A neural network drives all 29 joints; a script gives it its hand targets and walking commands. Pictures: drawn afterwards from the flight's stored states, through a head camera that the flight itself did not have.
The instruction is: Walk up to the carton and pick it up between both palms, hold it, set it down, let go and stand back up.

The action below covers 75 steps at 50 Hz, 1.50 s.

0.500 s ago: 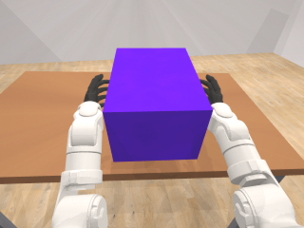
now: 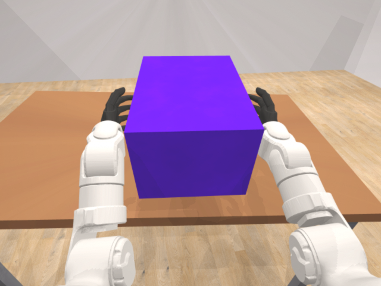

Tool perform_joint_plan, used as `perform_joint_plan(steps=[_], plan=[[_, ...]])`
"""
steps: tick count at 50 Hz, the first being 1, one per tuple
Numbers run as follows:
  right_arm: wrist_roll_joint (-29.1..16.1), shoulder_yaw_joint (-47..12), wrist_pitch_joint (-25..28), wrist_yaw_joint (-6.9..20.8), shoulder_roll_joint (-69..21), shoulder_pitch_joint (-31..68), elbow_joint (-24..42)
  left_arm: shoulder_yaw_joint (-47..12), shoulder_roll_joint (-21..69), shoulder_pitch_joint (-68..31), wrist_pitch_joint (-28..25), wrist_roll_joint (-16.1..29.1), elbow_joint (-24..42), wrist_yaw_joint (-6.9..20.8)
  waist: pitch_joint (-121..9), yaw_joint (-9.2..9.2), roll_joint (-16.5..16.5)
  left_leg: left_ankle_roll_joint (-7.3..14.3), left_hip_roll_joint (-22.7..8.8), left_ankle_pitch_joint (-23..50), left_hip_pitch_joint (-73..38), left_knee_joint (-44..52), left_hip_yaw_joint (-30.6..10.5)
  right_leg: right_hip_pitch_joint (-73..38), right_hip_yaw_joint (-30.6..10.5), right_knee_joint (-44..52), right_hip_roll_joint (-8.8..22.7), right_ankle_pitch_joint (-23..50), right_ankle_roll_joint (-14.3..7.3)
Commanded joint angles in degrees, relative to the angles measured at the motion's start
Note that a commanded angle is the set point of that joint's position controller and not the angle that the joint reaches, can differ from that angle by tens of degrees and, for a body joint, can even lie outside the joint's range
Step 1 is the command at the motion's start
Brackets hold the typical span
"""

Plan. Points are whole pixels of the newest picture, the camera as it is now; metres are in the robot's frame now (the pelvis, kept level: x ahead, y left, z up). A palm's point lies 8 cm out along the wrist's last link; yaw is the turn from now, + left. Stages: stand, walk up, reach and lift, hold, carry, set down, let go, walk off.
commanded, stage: hold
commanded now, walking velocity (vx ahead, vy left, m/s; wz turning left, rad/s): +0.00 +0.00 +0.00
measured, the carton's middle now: (189, 118) +0.43 +0.01 +0.20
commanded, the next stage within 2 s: none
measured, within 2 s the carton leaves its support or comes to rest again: neither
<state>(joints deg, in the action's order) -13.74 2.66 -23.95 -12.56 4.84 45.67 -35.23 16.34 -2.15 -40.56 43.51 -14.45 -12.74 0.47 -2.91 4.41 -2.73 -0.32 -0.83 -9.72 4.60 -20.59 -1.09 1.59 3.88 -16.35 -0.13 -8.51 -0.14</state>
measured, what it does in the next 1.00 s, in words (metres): stands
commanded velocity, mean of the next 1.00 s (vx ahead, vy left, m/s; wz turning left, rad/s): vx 0.00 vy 0.00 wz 0.00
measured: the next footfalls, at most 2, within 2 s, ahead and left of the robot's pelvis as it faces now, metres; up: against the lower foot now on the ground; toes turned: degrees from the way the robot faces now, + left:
none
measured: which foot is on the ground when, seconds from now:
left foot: down 0.00-1.00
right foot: down 0.00-1.00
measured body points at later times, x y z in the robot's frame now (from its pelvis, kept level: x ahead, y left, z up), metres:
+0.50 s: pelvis +0.01 +0.00 +0.00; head -0.06 +0.03 +0.44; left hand +0.38 +0.16 +0.22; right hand +0.39 -0.15 +0.22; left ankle +0.02 +0.12 -0.75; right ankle +0.01 -0.12 -0.75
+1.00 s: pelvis +0.00 +0.00 +0.00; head -0.06 +0.03 +0.44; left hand +0.38 +0.16 +0.22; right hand +0.38 -0.15 +0.22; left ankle +0.02 +0.12 -0.75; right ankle +0.01 -0.12 -0.75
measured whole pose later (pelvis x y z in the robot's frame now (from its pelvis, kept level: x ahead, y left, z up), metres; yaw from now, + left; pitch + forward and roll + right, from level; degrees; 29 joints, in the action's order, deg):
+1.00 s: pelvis +0.00 +0.00 +0.00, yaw +0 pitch -7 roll -1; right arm -13.8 2.1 -25.6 -13.0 4.7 44.0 -32.1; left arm 16.2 -1.7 -38.8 44.4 -14.9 -10.0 1.1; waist -2.7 4.3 -2.4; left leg -0.3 -1.0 -9.9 4.1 -20.5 -0.8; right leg 1.3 3.5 -16.5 -0.3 -8.6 -0.2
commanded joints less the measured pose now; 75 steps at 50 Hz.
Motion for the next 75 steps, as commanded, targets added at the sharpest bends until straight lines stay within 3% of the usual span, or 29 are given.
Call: perform_joint_plan(steps=[1, 12, 20, 25, 28, 38, 41, 44, 58, 65, 75], plan=[[-6.17, -20.49, 3.31, 6.74, -36.84, 48.37, 20.61, -27.41, 35.95, -43.54, -4.7, 9.61, 8.97, 7.44, -21.44, 0.71, 5.37, -1.67, 3.39, 13.9, -6.83, 1.71, 1.11, -5.17, -0.48, 1.46, -3.62, 7.24, 2.38], [-8.39, -23.76, 2.71, 5.81, -37.29, 47.17, 25.33, -28.91, 35.49, -41.76, -4.38, 10.21, 12.82, 7.13, -22.46, 0.42, 4.87, -1.92, 3.67, 19.03, -8.57, 0.15, 0.78, -6.52, -0.8, 0.84, -3.81, 13.38, 2.76], [-7.54, -22.43, 1.79, 5.65, -36.79, 46.43, 24.32, -27.99, 34.94, -41.0, -3.5, 9.45, 11.68, 8.08, -20.09, 0.46, 4.43, -1.48, 3.66, 14.9, -6.78, 1.48, 1.16, -6.21, -0.96, 1.43, -3.45, 10.48, 2.7], [-8.33, -23.44, 2.02, 5.43, -37.03, 46.68, 27.18, -30.16, 35.6, -41.92, -3.88, 10.98, 14.66, 7.91, -23.76, 1.15, 5.38, -2.36, 3.71, 18.78, -8.68, 0.09, 0.89, -6.94, -0.69, 0.73, -3.76, 13.91, 2.77], [-7.89, -22.94, 1.42, 5.5, -36.51, 45.26, 25.48, -30.03, 35.11, -42.51, -3.95, 10.81, 14.74, 7.67, -22.23, 1.61, 5.84, -2.6, 3.66, 17.93, -8.81, 0.45, 0.85, -5.86, -0.68, 0.94, -3.69, 12.27, 2.74], [-7.55, -23.19, 1.76, 5.69, -36.71, 46.46, 25.84, -28.22, 34.86, -40.69, -3.44, 9.54, 12.89, 8.19, -20.85, 0.17, 4.17, -1.57, 3.6, 16.39, -7.52, 1.22, 1.15, -6.56, -0.64, 1.13, -3.6, 11.65, 2.78], [-6.51, -21.82, 1.83, 6.09, -36.73, 47.36, 24.15, -27.4, 34.84, -41.29, -3.24, 8.93, 10.74, 8.4, -18.79, -0.04, 4.01, -1.11, 3.42, 12.44, -6.08, 2.37, 1.46, -5.14, -0.67, 1.78, -3.44, 7.39, 2.55], [-6.25, -21.37, 2.38, 6.53, -37.06, 48.27, 24.32, -28.76, 35.68, -42.82, -3.65, 9.62, 11.56, 8.07, -20.45, 0.33, 5.21, -1.34, 3.26, 11.79, -6.19, 2.46, 1.31, -4.59, -0.61, 1.57, -3.46, 6.07, 2.2], [-5.95, -20.65, 2.62, 6.44, -36.82, 47.19, 21.09, -27.25, 34.99, -42.95, -4.16, 9.17, 9.51, 8.08, -20.36, 0.66, 5.21, -1.27, 3.58, 12.07, -6.25, 2.2, 1.37, -5.15, -0.71, 1.58, -3.2, 6.89, 2.5], [-7.73, -23.09, 2.68, 5.4, -36.61, 46.6, 27.2, -30.14, 36.01, -41.0, -4.36, 10.87, 13.28, 7.84, -23.78, 1.71, 5.42, -2.47, 3.82, 19.68, -9.01, -0.3, 0.8, -7.7, -0.71, 0.46, -3.74, 15.54, 2.94], [-7.08, -22.51, 1.98, 6.08, -36.63, 46.5, 25.31, -28.72, 35.29, -40.97, -3.49, 9.44, 12.69, 8.28, -19.77, 0.31, 4.68, -1.66, 3.35, 15.03, -7.04, 1.82, 1.13, -5.82, -0.61, 1.36, -3.6, 9.54, 2.45]])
